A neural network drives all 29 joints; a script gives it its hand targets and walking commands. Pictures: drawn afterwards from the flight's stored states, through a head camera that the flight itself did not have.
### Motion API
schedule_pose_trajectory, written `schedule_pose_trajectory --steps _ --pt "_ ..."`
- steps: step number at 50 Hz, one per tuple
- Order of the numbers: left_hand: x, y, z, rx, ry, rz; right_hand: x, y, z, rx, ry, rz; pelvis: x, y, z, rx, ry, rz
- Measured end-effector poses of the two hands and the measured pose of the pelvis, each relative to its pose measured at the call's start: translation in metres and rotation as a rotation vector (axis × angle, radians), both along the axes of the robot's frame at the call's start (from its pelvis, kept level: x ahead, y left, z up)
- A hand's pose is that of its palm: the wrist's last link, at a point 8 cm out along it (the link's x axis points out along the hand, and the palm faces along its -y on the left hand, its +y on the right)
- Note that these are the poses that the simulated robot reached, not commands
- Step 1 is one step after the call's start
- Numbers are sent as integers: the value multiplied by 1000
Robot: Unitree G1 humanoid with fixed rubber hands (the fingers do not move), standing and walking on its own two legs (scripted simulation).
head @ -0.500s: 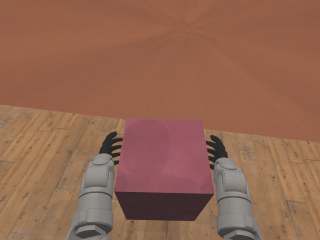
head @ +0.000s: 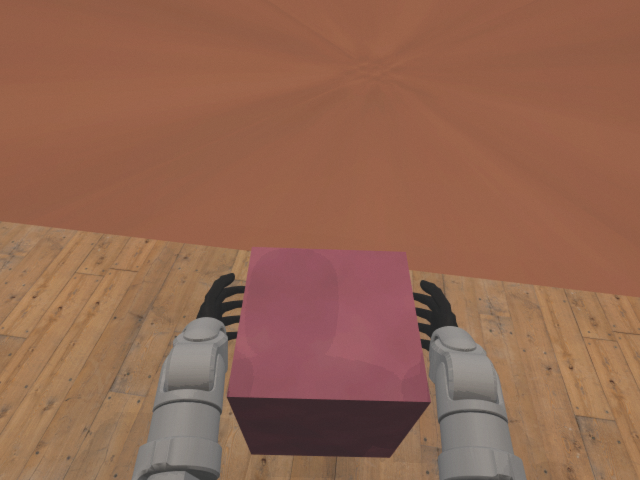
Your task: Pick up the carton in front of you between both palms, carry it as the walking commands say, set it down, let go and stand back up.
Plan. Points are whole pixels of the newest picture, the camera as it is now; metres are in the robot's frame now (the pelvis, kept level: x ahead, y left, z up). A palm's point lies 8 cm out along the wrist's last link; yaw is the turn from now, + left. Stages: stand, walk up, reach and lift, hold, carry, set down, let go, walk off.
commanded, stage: reach and lift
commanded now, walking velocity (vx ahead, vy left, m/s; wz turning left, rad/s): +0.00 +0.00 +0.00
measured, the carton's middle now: (324, 358) +0.29 +0.00 -0.04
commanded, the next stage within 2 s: hold in 0.10 s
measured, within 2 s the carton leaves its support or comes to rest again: neither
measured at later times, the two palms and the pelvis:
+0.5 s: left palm (206, 333) +0.27 +0.15 +0.05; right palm (448, 341) +0.27 -0.15 +0.05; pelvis -0.01 +0.00 +0.00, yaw +0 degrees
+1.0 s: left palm (219, 250) +0.38 +0.15 +0.08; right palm (436, 256) +0.38 -0.15 +0.08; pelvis +0.11 -0.01 -0.01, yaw -1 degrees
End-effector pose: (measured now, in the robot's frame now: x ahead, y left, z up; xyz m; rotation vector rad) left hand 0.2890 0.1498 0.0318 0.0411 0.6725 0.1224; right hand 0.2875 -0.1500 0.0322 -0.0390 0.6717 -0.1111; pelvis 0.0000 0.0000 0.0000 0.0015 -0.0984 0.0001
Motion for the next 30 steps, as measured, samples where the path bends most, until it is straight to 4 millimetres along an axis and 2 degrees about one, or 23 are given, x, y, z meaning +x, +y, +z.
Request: schedule_pose_trajectory --steps 7,14,25,30 --pt "-3 0 4 -1 -7 2 -2 0 4 1 -6 1 -1 -1 0 0 -7 1" --pt "-9 -1 17 -2 -33 3 -9 -1 18 1 -33 0 -2 -2 1 0 -26 1" --pt "-16 0 15 -15 -10 13 -15 0 15 15 -10 -9 -14 -1 -1 -1 -46 0" --pt "-11 0 21 -16 -25 16 -10 0 20 23 -25 -13 -10 -1 -3 1 32 -10"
